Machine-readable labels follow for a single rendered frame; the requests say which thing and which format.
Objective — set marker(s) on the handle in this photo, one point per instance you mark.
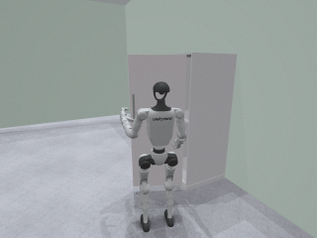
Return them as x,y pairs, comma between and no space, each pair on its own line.
134,109

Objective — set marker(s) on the fridge door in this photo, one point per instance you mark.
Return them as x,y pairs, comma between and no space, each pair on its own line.
144,72

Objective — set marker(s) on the humanoid robot torso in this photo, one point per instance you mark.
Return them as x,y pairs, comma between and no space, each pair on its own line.
160,126

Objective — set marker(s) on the right robot forearm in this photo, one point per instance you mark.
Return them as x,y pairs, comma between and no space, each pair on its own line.
178,142

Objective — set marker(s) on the left robot forearm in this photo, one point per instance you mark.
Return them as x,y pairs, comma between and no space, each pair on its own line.
126,125

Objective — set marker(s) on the left robot upper arm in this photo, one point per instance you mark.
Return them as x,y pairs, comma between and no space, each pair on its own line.
141,115

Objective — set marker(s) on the left robot thigh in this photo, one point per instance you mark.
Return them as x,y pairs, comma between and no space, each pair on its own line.
144,169

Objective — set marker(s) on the right robot upper arm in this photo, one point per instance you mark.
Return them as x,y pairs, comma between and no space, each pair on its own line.
180,122

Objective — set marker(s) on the left robot hand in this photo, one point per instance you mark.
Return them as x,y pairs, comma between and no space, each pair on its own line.
124,114

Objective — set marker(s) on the right robot hand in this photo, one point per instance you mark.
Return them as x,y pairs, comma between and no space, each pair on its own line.
174,144

